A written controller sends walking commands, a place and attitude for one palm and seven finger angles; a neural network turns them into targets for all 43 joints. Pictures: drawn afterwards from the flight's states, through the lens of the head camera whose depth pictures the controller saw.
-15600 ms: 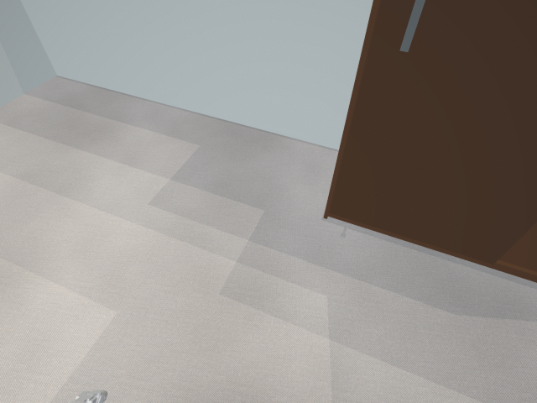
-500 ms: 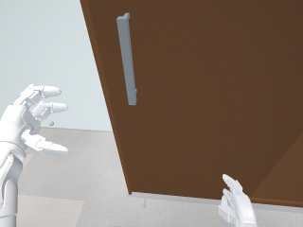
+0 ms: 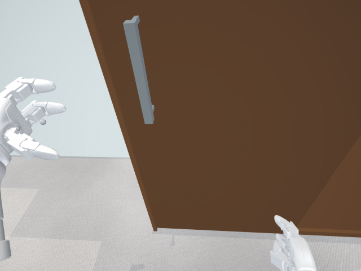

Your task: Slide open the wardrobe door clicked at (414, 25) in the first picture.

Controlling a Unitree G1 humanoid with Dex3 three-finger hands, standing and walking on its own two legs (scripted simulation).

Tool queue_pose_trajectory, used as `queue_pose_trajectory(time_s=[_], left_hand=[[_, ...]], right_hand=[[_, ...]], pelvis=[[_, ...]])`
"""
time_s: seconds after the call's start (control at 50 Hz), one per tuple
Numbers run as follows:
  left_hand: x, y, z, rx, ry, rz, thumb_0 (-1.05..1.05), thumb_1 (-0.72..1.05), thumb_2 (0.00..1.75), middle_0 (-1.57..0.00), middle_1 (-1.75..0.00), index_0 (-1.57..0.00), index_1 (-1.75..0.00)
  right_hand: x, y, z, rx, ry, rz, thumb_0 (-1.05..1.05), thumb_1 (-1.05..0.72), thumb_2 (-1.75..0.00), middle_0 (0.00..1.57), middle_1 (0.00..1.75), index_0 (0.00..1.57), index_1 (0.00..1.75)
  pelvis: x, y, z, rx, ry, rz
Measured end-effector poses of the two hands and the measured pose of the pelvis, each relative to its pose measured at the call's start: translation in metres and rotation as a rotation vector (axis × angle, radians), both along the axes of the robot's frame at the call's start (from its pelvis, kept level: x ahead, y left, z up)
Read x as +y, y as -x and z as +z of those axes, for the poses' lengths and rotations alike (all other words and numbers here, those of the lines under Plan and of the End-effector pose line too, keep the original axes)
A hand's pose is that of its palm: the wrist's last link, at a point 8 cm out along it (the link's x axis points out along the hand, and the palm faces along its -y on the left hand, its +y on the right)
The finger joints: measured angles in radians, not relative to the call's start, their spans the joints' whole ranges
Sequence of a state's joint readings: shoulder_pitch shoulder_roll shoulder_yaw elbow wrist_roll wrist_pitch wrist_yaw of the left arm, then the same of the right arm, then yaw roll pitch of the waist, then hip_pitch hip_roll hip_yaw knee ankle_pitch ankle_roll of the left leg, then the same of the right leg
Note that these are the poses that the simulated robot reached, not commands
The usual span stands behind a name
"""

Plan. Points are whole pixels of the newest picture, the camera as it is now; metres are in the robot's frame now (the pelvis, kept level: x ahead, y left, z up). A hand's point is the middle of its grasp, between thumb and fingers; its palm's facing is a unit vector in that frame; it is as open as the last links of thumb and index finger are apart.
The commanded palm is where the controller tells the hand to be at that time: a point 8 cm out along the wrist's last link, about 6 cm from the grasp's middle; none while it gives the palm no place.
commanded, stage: raise the hand with hooked fingers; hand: left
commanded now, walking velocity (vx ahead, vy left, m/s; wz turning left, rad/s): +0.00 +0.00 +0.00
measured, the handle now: (143, 75) +0.50 +0.15 +0.22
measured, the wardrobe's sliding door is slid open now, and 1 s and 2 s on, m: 0.00 0.00 0.00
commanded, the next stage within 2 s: move the hooked fingers beside the handle in 0.26 s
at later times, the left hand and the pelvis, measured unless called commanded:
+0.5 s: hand (42, 119) +0.29 +0.28 +0.24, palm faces +0.15 -0.98 -0.10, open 14.0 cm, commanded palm +0.26 +0.31 +0.25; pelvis +0.01 +0.00 +0.00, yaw +1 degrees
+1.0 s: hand (69, 106) +0.35 +0.26 +0.24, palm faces +0.12 -0.99 -0.06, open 14.0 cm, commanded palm +0.31 +0.30 +0.24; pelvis +0.02 +0.01 +0.00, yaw +0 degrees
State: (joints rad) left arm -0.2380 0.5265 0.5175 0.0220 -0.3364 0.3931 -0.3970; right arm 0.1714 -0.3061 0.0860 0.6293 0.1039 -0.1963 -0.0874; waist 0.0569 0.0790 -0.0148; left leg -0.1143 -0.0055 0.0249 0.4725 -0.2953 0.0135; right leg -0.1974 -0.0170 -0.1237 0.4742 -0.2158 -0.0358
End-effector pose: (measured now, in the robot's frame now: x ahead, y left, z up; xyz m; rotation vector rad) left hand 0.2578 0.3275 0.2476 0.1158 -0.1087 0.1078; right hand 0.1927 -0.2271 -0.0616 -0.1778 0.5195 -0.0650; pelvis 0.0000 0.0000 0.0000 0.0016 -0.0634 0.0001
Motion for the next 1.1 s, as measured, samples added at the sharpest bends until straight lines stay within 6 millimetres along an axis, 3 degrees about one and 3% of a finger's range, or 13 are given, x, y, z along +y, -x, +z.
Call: queue_pose_trajectory(time_s=[0.46,0.7,0.92,1.1], left_hand=[[0.008,-0.004,-0.002,-0.003,0.01,0.036,-0.02,-0.5,0.3,-0.3,-1.2,-0.31,-1.21],[-0.022,-0.042,-0.002,-0.009,0.023,-0.031,-0.02,-0.51,0.3,-0.3,-1.2,-0.31,-1.21],[-0.013,-0.054,-0.01,0.027,0.048,0.016,-0.02,-0.5,0.3,-0.3,-1.2,-0.31,-1.21],[-0.023,-0.072,-0.01,0.02,0.059,-0.016,-0.02,-0.5,0.3,-0.3,-1.2,-0.31,-1.21]], right_hand=[[0.018,-0.016,0.002,-0.019,-0.017,0.034,0.02,-0.9,-0.9,0.2,0.3,0.21,0.3],[0.023,-0.017,0.0,0.004,-0.016,0.018,0.02,-0.9,-0.9,0.2,0.3,0.21,0.3],[0.016,-0.012,-0.005,0.052,-0.009,-0.007,0.01,-0.9,-0.9,0.2,0.3,0.21,0.3],[0.013,-0.01,-0.007,0.072,0.007,-0.024,0.02,-0.9,-0.9,0.2,0.3,0.21,0.3]], pelvis=[[0.002,-0.006,0.0,0.003,0.004,0.008],[0.007,-0.011,0.001,0.015,0.001,0.007],[0.007,-0.016,0.001,0.028,0.002,0.001],[0.008,-0.016,0.002,0.033,0.003,0.005]])
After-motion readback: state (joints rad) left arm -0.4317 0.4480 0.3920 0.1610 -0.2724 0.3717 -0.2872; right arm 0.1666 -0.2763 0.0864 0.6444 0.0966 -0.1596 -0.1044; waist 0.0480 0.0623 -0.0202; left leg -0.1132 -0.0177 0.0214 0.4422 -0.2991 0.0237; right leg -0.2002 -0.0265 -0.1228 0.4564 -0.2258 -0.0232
